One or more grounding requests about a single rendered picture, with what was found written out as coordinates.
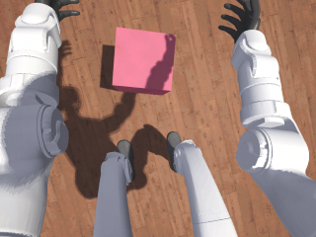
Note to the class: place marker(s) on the right robot thigh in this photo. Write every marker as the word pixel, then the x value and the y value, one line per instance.
pixel 210 217

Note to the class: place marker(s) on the robot left hand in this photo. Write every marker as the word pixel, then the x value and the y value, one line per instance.
pixel 57 4

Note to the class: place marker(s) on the carton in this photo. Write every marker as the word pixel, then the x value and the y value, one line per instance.
pixel 143 61

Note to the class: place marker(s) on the left robot upper arm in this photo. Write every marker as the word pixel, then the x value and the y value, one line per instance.
pixel 30 138

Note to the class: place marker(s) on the right robot upper arm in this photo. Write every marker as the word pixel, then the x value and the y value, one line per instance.
pixel 277 159

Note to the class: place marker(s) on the left robot thigh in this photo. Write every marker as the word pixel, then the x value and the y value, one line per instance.
pixel 112 214

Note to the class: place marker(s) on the robot right hand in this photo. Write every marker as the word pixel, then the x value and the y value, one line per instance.
pixel 250 18

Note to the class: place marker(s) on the robot thigh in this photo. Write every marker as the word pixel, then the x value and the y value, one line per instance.
pixel 210 217
pixel 112 214

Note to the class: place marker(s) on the left robot forearm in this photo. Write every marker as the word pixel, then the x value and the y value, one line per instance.
pixel 32 60

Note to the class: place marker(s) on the right robot forearm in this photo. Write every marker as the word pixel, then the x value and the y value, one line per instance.
pixel 259 84

